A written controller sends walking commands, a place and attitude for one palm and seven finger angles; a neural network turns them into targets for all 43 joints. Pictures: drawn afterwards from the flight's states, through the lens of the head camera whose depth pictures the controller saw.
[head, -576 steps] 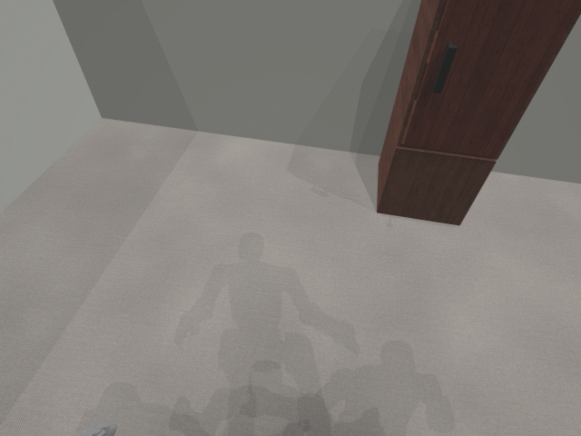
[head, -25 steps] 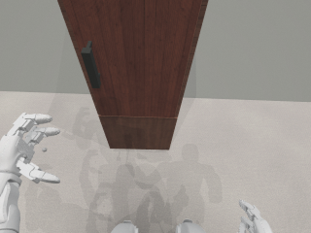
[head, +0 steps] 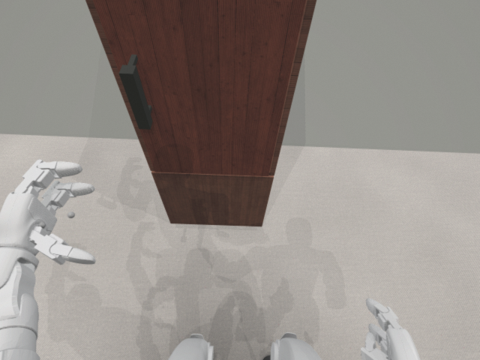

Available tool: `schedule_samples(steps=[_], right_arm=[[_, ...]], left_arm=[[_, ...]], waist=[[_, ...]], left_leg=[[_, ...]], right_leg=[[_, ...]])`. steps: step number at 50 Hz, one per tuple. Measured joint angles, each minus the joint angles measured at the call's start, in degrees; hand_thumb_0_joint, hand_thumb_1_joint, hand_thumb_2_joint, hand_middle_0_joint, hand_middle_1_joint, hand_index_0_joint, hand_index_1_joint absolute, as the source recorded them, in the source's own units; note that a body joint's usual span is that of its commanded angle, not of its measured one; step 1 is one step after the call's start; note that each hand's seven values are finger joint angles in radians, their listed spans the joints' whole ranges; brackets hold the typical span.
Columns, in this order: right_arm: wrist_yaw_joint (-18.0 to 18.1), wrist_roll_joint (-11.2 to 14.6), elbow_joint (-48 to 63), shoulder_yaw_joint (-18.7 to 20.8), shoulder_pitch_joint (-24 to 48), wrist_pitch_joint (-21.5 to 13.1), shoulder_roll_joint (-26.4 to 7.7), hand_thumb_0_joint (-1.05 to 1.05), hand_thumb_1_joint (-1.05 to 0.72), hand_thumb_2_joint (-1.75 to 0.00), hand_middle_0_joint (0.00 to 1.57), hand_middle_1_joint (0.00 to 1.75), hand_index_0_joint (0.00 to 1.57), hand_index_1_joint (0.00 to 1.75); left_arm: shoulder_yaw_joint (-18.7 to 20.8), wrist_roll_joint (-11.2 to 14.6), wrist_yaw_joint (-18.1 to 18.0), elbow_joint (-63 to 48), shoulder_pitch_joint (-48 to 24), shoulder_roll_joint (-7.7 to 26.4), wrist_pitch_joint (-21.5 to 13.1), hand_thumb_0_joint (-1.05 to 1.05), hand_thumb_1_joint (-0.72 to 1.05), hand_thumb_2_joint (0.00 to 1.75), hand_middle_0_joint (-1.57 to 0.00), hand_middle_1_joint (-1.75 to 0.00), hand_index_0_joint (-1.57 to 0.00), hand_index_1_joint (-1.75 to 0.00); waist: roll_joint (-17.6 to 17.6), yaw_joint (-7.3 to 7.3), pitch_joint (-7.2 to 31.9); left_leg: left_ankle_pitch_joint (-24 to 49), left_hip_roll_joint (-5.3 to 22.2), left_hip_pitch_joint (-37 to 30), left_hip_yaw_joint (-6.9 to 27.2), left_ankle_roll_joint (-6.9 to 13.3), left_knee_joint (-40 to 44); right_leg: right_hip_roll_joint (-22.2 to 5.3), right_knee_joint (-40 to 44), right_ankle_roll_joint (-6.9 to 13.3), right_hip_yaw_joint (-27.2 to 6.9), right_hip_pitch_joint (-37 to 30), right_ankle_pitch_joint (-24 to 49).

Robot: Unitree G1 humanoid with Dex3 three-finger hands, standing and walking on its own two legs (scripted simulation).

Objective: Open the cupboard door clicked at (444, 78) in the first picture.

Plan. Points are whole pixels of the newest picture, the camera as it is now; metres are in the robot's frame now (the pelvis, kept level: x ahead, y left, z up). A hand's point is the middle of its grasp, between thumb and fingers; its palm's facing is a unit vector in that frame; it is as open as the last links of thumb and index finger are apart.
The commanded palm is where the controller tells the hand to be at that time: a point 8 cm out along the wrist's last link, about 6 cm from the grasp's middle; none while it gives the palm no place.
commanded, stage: move the hooked fingers beside the handle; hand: left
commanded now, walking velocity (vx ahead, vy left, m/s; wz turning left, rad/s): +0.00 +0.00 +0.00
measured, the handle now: (139, 93) +0.60 +0.25 +0.05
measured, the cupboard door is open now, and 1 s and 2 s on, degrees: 0 0 0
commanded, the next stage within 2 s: none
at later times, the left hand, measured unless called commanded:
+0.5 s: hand (84, 166) +0.41 +0.30 +0.05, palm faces +0.03 -1.00 +0.00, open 14.0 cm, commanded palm +0.39 +0.34 +0.05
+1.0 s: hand (98, 135) +0.48 +0.30 +0.05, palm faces +0.02 -1.00 -0.01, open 14.0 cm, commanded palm +0.47 +0.34 +0.05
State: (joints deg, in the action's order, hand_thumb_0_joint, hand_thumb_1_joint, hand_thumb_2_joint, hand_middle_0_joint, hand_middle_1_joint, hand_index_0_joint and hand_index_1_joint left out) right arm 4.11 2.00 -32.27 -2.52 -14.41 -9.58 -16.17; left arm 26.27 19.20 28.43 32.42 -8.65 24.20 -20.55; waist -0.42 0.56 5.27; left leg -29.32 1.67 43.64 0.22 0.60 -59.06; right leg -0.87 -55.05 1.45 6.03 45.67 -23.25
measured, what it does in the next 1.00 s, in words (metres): stands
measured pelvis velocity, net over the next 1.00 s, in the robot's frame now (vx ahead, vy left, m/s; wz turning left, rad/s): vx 0.00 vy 0.03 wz -0.04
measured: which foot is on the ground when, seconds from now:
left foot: down 0.00-1.00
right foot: down 0.00-1.00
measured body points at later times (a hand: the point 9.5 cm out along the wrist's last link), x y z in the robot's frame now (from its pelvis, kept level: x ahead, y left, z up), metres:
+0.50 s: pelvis +0.00 +0.02 -0.01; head +0.11 +0.05 +0.43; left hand +0.40 +0.35 +0.05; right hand +0.07 -0.26 -0.11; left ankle -0.01 +0.11 -0.67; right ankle +0.04 -0.11 -0.67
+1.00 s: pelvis +0.00 +0.03 -0.02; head +0.14 +0.06 +0.41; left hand +0.47 +0.35 +0.05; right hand +0.02 -0.25 -0.11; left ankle -0.01 +0.11 -0.67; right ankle +0.04 -0.11 -0.67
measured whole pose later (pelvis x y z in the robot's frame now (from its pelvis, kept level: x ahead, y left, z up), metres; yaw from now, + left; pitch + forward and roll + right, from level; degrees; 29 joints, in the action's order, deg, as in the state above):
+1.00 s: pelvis +0.00 +0.03 -0.02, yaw -2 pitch +22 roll -4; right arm 2.2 0.0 -35.1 -3.2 -20.2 2.2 -16.3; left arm 30.3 8.0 27.0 66.7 -46.4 39.0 -22.7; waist 0.0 8.4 5.0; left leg -30.2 2.0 56.1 -0.8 2.8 -63.7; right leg -0.5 -56.5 -0.6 4.9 57.1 -21.7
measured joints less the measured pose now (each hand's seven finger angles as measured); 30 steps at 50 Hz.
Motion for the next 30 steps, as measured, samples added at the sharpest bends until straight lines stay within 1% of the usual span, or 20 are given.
schedule_samples(steps=[4,8,12,14,18,22,26,30], right_arm=[[0.19,0.02,-0.61,0.07,0.03,0.21,-0.05,0.01,-0.9,-0.9,0.2,0.3,0.21,0.3],[-0.04,-0.03,-0.65,0.08,-0.77,0.99,-0.1,0.01,-0.9,-0.9,0.2,0.3,0.21,0.3],[-0.4,-0.11,-0.42,0.01,-1.99,2.03,-0.23,0.01,-0.9,-0.9,0.2,0.3,0.21,0.3],[-0.58,-0.18,-0.41,0.08,-2.64,2.52,-0.32,0.01,-0.9,-0.9,0.2,0.3,0.21,0.3],[-0.8,-0.44,-0.99,0.26,-3.64,3.46,-0.53,0.01,-0.9,-0.9,0.2,0.3,0.21,0.3],[-0.81,-0.54,-2.01,0.45,-4.25,4.49,-0.69,0.01,-0.9,-0.9,0.2,0.3,0.21,0.3],[-0.87,-0.64,-2.66,0.49,-4.54,5.61,-0.6,0.01,-0.9,-0.9,0.2,0.3,0.21,0.3],[-1.36,-0.97,-2.45,0.67,-5.06,6.76,-0.36,0.01,-0.9,-0.9,0.2,0.3,0.21,0.3]], left_arm=[[0.34,-0.7,0.56,3.02,-4.58,1.25,-0.05,-0.01,-0.5,0.3,-0.3,-1.2,-0.3,-1.2],[0.75,-1.32,1.36,5.87,-7.44,2.59,0.85,-0.01,-0.5,0.3,-0.3,-1.2,-0.3,-1.2],[2.21,-1.86,1.31,10.09,-10.19,4.13,1.53,-0.01,-0.5,0.3,-0.31,-1.2,-0.3,-1.2],[2.94,-2.35,0.9,11.99,-11.61,4.88,1.29,-0.01,-0.5,0.3,-0.31,-1.2,-0.3,-1.2],[4.15,-3.43,0.81,15.09,-14.73,6.29,-0.25,-0.01,-0.5,0.3,-0.3,-1.2,-0.3,-1.2],[4.02,-4.18,1.55,18.16,-18.58,7.49,-1.41,-0.01,-0.5,0.3,-0.3,-1.2,-0.3,-1.2],[3.65,-5.03,1.92,20.66,-22.18,8.32,-1.23,-0.01,-0.5,0.3,-0.3,-1.2,-0.29,-1.2],[3.54,-6.0,1.19,21.25,-23.77,8.35,-0.9,-0.01,-0.5,0.3,-0.3,-1.2,-0.3,-1.2]], waist=[[0.18,0.51,-0.23],[0.19,1.33,0.24],[0.4,2.12,0.51],[0.55,2.44,0.46],[0.85,2.89,0.18],[0.9,3.27,-0.07],[0.93,3.99,0.01],[0.6,4.71,0.46]], left_leg=[[-0.13,0.09,1.1,-0.04,0.04,-0.64],[-0.13,0.2,1.71,-0.63,0.24,-0.52],[-0.17,0.31,2.34,-1.28,0.49,-0.45],[-0.22,0.34,2.92,-1.42,0.61,-0.66],[-0.47,0.43,4.48,-1.45,0.87,-1.55],[-0.7,0.36,6.05,-1.31,1.2,-2.45],[-0.79,0.27,7.22,-1.38,1.53,-2.85],[-0.73,0.3,7.43,-1.8,1.81,-2.43]], right_leg=[[0.07,-0.44,-0.01,-0.05,1.07,0.05],[0.22,-0.34,-0.22,-0.64,1.94,0.29],[0.36,-0.31,-0.46,-1.28,2.85,0.5],[0.39,-0.4,-0.57,-1.42,3.43,0.57],[0.46,-0.82,-0.78,-1.47,4.81,0.64],[0.38,-1.14,-1.06,-1.35,6.05,0.7],[0.3,-1.11,-1.41,-1.43,7.02,0.87],[0.38,-0.37,-1.81,-1.86,7.23,1.26]])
